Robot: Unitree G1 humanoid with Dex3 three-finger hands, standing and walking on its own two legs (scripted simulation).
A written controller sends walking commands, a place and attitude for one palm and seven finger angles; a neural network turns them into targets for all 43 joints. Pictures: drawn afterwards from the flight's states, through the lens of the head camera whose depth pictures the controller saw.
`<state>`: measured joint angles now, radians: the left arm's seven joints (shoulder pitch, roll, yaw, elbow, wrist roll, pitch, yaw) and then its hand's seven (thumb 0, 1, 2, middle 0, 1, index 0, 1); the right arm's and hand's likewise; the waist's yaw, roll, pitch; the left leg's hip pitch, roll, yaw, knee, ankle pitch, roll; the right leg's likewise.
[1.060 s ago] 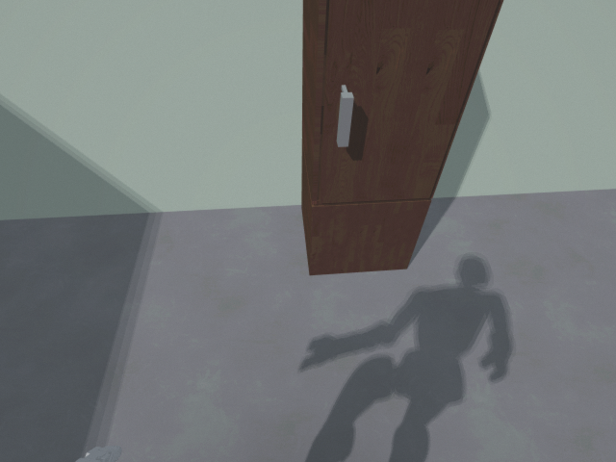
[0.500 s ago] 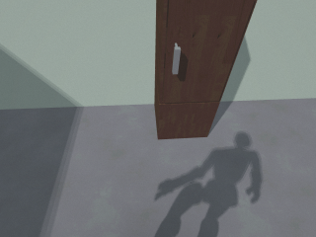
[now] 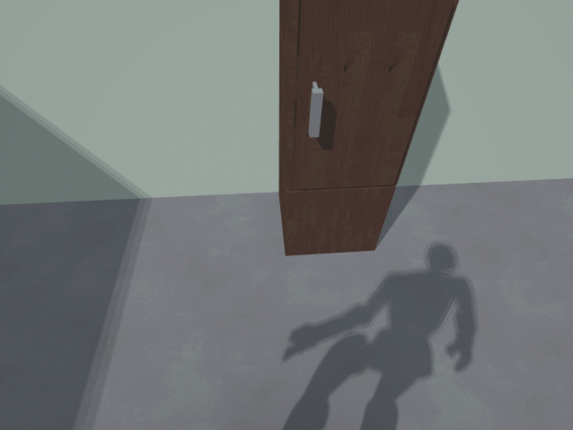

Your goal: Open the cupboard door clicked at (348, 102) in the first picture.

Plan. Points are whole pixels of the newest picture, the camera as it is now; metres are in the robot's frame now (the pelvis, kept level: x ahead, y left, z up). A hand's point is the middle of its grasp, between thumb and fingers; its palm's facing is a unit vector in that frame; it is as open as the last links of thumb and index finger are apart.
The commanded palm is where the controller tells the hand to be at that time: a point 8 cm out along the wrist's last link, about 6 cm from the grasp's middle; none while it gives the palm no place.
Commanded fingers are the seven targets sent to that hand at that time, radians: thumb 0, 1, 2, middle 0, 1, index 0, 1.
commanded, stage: look at it before walking up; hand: left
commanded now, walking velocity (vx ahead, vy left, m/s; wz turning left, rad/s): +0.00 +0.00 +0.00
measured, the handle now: (314, 109) +0.92 -0.03 -0.03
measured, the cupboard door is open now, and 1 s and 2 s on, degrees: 0 0 0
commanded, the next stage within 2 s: walk to a spot facing it in 0.38 s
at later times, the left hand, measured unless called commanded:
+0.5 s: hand out of the picture +0.07 +0.24 -0.16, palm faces -0.04 -0.94 -0.33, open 7.4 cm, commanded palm none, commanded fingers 0.00 0.90 0.90 -0.20 -0.30 -0.20 -0.30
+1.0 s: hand out of the picture +0.05 +0.16 -0.17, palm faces -0.18 -0.95 -0.25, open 7.4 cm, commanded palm none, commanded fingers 0.00 0.90 0.90 -0.20 -0.30 -0.20 -0.30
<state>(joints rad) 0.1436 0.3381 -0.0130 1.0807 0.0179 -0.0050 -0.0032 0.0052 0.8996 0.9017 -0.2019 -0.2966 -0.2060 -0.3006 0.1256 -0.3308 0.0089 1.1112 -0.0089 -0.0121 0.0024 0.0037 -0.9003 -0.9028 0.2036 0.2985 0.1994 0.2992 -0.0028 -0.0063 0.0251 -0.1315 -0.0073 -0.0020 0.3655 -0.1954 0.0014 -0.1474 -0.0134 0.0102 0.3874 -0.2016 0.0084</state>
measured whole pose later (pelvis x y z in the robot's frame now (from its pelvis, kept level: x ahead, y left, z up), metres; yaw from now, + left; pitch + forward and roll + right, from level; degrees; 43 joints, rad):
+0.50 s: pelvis +0.01 +0.00 +0.00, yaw +0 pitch -2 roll +0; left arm 0.15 0.34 -0.01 1.09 0.02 -0.01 0.00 0.01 0.90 0.90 -0.20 -0.30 -0.21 -0.30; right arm 0.12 -0.34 0.01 1.12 -0.01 -0.01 0.00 0.00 -0.90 -0.90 0.20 0.30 0.20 0.30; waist 0.00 -0.01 0.04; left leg -0.12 0.00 0.00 0.35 -0.20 0.00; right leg -0.14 -0.01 0.01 0.37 -0.20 0.00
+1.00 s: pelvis -0.02 -0.03 -0.01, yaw -13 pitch -1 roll +2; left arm 0.27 0.18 0.03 0.94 0.03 0.04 0.00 0.00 0.90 0.90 -0.20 -0.30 -0.21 -0.30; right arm 0.15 -0.23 -0.05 0.97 -0.01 0.06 -0.02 0.00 -0.90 -0.90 0.20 0.30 0.20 0.30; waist 0.03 0.02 0.09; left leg -0.44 0.04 0.02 1.06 -0.41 -0.05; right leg -0.31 0.05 0.04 0.57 -0.24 -0.07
